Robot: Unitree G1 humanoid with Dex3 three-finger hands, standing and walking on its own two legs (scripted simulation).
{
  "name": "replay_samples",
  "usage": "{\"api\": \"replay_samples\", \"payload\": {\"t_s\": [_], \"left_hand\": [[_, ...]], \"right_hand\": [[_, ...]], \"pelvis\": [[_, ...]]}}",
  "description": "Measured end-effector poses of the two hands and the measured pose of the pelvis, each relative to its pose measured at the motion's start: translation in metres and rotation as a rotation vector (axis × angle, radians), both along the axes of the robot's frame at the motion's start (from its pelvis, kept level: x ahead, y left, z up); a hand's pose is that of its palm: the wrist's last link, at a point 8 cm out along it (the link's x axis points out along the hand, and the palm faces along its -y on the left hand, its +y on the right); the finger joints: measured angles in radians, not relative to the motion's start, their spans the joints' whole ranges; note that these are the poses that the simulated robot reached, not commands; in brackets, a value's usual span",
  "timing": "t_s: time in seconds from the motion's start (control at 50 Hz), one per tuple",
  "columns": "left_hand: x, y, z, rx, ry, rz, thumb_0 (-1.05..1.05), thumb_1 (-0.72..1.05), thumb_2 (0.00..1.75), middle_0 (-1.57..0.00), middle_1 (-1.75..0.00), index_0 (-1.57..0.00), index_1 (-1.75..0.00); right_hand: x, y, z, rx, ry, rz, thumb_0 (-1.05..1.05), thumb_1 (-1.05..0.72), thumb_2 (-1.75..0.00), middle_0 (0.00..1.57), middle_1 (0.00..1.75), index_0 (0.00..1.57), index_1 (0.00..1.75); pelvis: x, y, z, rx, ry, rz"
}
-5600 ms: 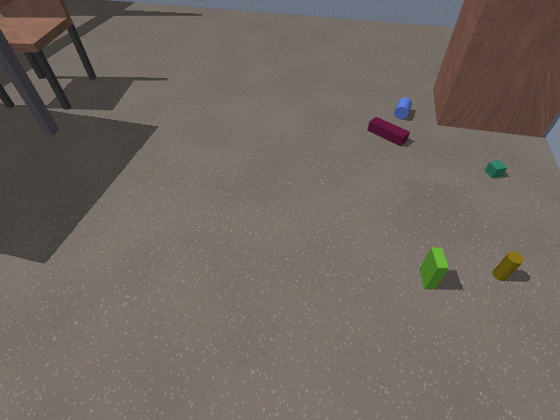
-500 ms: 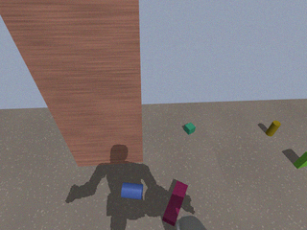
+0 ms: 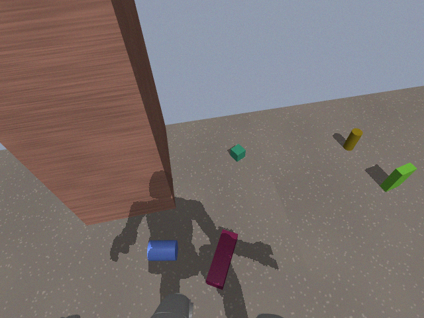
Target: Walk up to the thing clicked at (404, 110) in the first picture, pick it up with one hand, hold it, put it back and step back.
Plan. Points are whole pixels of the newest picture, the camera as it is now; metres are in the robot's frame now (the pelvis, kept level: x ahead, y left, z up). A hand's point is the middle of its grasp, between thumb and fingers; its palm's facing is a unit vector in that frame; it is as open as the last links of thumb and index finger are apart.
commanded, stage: walk up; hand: left
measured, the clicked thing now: (163, 250) +0.45 +0.27 -0.70
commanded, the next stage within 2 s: none
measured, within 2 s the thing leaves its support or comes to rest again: neither
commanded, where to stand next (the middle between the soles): +0.09 +0.02 m, yaw +3 degrees
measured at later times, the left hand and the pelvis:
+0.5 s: hand out of the picture +0.05 +0.29 -0.13, palm faces +0.03 -0.87 -0.49, open 7.4 cm; pelvis -0.03 +0.00 +0.00, yaw +2 degrees
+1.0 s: hand out of the picture -0.02 +0.30 -0.14, palm faces +0.06 -0.94 -0.35, open 7.4 cm; pelvis -0.06 +0.03 +0.02, yaw +3 degrees
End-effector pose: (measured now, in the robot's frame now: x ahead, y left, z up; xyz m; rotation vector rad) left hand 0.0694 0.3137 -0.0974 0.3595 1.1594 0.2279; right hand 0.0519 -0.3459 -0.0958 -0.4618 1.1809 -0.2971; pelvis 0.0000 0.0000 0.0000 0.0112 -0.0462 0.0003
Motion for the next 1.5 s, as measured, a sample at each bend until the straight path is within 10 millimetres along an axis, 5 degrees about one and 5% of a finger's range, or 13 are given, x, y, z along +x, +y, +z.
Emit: {"api": "replay_samples", "payload": {"t_s": [0.12, 0.28, 0.38, 0.52, 0.7, 0.8, 0.94, 1.14, 1.5], "left_hand": [[0.024, -0.012, 0.004, 0.023, -0.045, -0.021, 0.0, 0.9, 0.9, -0.21, -0.3, -0.21, -0.3], [0.039, 0.001, 0.0, 0.053, -0.091, 0.01, 0.0, 0.91, 0.9, -0.2, -0.3, -0.21, -0.3], [0.02, 0.004, 0.004, 0.081, -0.083, 0.011, 0.0, 0.91, 0.9, -0.2, -0.3, -0.2, -0.3], [-0.041, 0.015, 0.014, 0.117, -0.015, 0.039, 0.0, 0.91, 0.9, -0.21, -0.3, -0.21, -0.3], [-0.083, 0.052, 0.001, 0.082, 0.026, 0.082, 0.01, 0.9, 0.9, -0.2, -0.3, -0.21, -0.3], [-0.09, 0.05, -0.003, 0.027, 0.036, 0.092, 0.01, 0.91, 0.9, -0.2, -0.3, -0.2, -0.3], [-0.098, 0.032, -0.004, -0.024, 0.047, 0.101, 0.01, 0.91, 0.9, -0.2, -0.3, -0.2, -0.3], [-0.072, 0.021, 0.005, -0.065, 0.031, 0.099, 0.01, 0.91, 0.9, -0.2, -0.3, -0.2, -0.3], [-0.012, 0.02, 0.019, -0.053, -0.013, 0.08, 0.0, 0.91, 0.9, -0.2, -0.3, -0.2, -0.3]], "right_hand": [[0.039, 0.027, -0.022, 0.118, -0.052, 0.038, 0.0, -0.9, -0.9, 0.2, 0.3, 0.2, 0.3], [0.053, 0.053, -0.033, 0.174, -0.032, 0.095, 0.0, -0.9, -0.9, 0.21, 0.3, 0.21, 0.3], [0.055, 0.048, -0.033, 0.183, -0.058, 0.09, 0.0, -0.9, -0.9, 0.21, 0.3, 0.21, 0.3], [0.058, 0.044, -0.018, 0.161, -0.095, 0.1, 0.01, -0.9, -0.9, 0.2, 0.3, 0.2, 0.3], [0.011, 0.068, -0.014, 0.115, -0.053, 0.1, 0.0, -0.91, -0.9, 0.2, 0.3, 0.2, 0.3], [-0.024, 0.084, -0.009, 0.142, 0.0, 0.081, 0.0, -0.9, -0.9, 0.2, 0.3, 0.2, 0.3], [-0.033, 0.086, -0.008, 0.161, 0.015, 0.065, 0.01, -0.9, -0.9, 0.21, 0.3, 0.21, 0.3], [-0.021, 0.08, 0.003, 0.149, 0.028, 0.068, 0.01, -0.9, -0.9, 0.21, 0.3, 0.2, 0.3], [0.03, 0.082, 0.011, 0.153, -0.021, 0.073, 0.0, -0.9, -0.9, 0.2, 0.3, 0.2, 0.3]], "pelvis": [[0.006, -0.004, -0.003, -0.014, 0.005, 0.009], [-0.003, 0.002, -0.008, 0.004, 0.001, 0.033], [-0.014, -0.003, -0.009, -0.01, 0.005, 0.03], [-0.034, 0.004, 0.0, 0.018, -0.008, 0.039], [-0.055, 0.036, -0.003, 0.056, -0.013, 0.049], [-0.056, 0.036, 0.006, 0.01, -0.018, 0.053], [-0.058, 0.033, 0.012, -0.018, -0.026, 0.055], [-0.046, 0.034, 0.024, -0.011, -0.001, 0.06], [-0.023, 0.032, 0.032, -0.012, 0.013, 0.063]]}}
